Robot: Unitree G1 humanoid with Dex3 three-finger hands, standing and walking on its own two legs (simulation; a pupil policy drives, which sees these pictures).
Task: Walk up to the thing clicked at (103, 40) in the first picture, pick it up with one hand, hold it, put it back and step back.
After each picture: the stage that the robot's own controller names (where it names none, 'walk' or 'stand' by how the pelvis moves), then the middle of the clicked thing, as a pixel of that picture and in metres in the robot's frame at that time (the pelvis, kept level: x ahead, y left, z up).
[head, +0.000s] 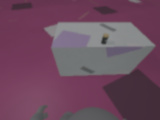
stand; (104, 39) +0.90 -0.17 -0.05
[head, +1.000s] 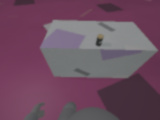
rise first; (99, 40) +0.79 -0.06 -0.03
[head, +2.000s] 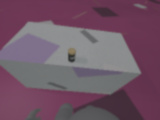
walk; (71, 55) +0.51 +0.17 -0.02
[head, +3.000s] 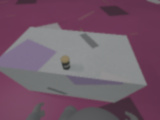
stand; (65, 63) +0.43 +0.21 -0.02
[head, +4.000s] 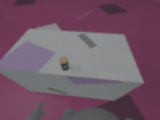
stand; (64, 63) +0.43 +0.21 -0.04
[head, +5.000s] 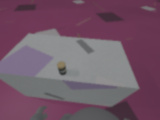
stand; (62, 68) +0.41 +0.23 -0.05
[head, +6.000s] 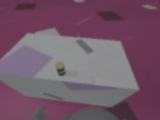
stand; (60, 69) +0.40 +0.24 -0.05
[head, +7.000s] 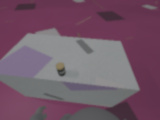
stand; (61, 69) +0.40 +0.23 -0.05
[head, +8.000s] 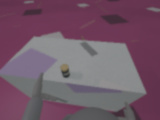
rise first; (65, 71) +0.39 +0.22 -0.05
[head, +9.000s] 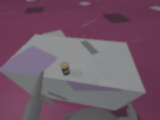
go down; (65, 68) +0.41 +0.22 -0.05
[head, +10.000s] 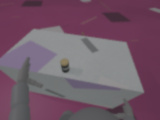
go down; (65, 65) +0.42 +0.21 -0.04
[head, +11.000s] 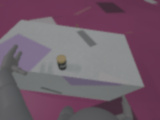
go down; (61, 62) +0.41 +0.20 -0.01
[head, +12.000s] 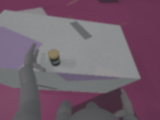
close in; (54, 58) +0.42 +0.22 +0.02
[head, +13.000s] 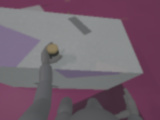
close; (54, 53) +0.44 +0.21 +0.04
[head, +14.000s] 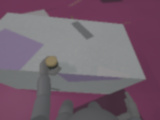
lift; (53, 65) +0.36 +0.22 +0.03
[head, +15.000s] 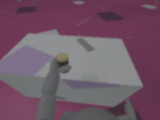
lift; (63, 63) +0.34 +0.17 +0.13
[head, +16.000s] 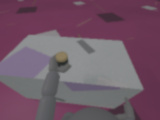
hold; (63, 62) +0.33 +0.17 +0.15
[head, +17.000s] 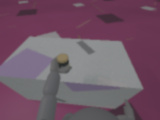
hold; (63, 63) +0.34 +0.17 +0.13
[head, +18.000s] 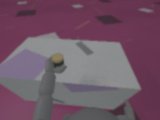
crouch; (58, 63) +0.33 +0.19 +0.14
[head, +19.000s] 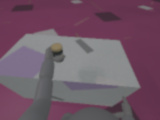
lower; (58, 53) +0.41 +0.21 +0.14
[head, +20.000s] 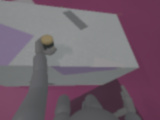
lower; (48, 45) +0.49 +0.22 +0.05
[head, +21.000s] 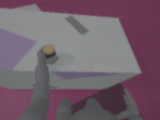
lower; (50, 54) +0.43 +0.22 +0.04
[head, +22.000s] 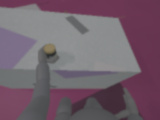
lower; (51, 53) +0.44 +0.22 +0.04
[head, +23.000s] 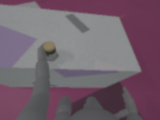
lower; (51, 51) +0.45 +0.22 +0.04
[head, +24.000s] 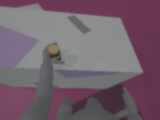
open; (55, 53) +0.44 +0.20 +0.04
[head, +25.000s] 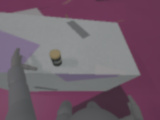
sink last; (56, 58) +0.42 +0.20 +0.02
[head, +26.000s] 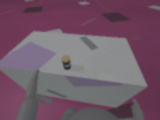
stand; (66, 62) +0.44 +0.21 +0.01
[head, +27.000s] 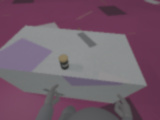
stand; (64, 62) +0.42 +0.20 +0.01
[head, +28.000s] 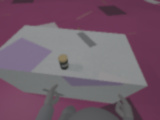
stand; (63, 62) +0.42 +0.20 +0.02
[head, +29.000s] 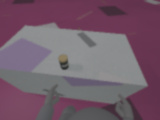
stand; (63, 62) +0.42 +0.20 +0.02
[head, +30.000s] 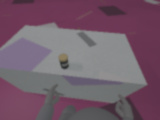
stand; (64, 61) +0.42 +0.20 +0.02
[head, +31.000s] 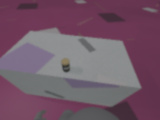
stand; (65, 65) +0.43 +0.20 -0.03
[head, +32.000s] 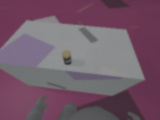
walk; (67, 58) +0.46 +0.18 -0.03
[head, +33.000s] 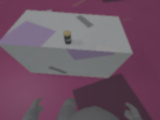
walk; (67, 37) +0.67 +0.24 -0.02
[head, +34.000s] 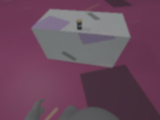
stand; (79, 24) +1.03 +0.19 -0.02
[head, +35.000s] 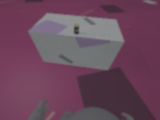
stand; (76, 29) +1.03 +0.21 -0.04
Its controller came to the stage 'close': yes
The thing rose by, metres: 0.20
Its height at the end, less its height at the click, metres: +0.00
